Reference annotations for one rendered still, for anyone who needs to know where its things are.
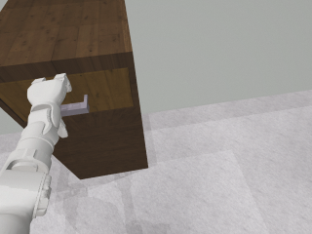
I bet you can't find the drawer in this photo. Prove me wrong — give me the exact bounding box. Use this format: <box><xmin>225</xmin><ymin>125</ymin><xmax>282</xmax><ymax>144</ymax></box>
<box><xmin>0</xmin><ymin>67</ymin><xmax>134</xmax><ymax>122</ymax></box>

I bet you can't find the left robot upper arm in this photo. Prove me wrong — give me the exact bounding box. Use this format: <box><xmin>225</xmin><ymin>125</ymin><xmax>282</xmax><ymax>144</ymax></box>
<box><xmin>0</xmin><ymin>170</ymin><xmax>52</xmax><ymax>234</ymax></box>

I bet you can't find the robot left forearm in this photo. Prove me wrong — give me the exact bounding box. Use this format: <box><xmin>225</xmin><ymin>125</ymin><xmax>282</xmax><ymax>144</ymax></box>
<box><xmin>0</xmin><ymin>101</ymin><xmax>60</xmax><ymax>177</ymax></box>

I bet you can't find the handle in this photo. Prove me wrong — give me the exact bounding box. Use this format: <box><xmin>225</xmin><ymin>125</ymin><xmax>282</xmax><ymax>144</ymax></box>
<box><xmin>59</xmin><ymin>95</ymin><xmax>90</xmax><ymax>117</ymax></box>

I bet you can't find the cabinet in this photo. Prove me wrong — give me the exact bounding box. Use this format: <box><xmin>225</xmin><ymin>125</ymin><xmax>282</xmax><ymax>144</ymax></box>
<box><xmin>0</xmin><ymin>0</ymin><xmax>148</xmax><ymax>180</ymax></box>

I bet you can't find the robot left hand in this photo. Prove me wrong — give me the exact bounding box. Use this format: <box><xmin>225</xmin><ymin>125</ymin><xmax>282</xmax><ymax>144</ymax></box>
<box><xmin>27</xmin><ymin>73</ymin><xmax>72</xmax><ymax>138</ymax></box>

